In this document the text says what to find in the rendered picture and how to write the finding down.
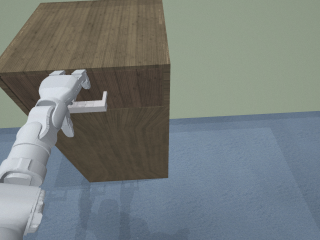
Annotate robot left forearm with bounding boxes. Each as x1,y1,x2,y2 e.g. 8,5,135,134
0,97,68,187

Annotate drawer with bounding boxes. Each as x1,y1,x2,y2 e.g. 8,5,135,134
1,68,163,111

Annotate left robot upper arm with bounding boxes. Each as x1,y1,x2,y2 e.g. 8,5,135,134
0,183,46,240

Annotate handle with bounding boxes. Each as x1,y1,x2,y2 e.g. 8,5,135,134
67,91,108,114

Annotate cabinet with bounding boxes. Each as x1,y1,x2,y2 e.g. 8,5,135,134
0,0,171,183

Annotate robot left hand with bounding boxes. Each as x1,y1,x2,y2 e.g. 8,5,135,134
38,69,91,137

